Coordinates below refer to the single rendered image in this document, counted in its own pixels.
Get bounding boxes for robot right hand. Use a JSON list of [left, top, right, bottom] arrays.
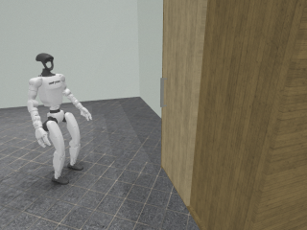
[[35, 127, 51, 148]]

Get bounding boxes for wardrobe door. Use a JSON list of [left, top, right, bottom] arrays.
[[161, 0, 208, 206], [190, 0, 307, 230]]

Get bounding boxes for handle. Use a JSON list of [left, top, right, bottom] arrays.
[[160, 78, 167, 107]]

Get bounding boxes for robot left hand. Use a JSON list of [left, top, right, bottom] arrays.
[[80, 107, 92, 121]]

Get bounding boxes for robot left upper arm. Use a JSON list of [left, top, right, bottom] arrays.
[[56, 74, 71, 97]]

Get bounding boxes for robot left forearm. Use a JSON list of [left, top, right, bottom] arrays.
[[67, 92, 83, 109]]

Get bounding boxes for robot right upper arm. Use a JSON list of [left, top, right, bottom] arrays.
[[28, 77, 42, 107]]

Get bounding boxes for robot left shin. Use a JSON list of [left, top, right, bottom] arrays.
[[69, 144, 81, 166]]

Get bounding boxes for robot right forearm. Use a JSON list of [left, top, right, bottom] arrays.
[[27, 100, 43, 129]]

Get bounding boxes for robot left foot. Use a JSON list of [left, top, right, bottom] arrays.
[[67, 162, 83, 171]]

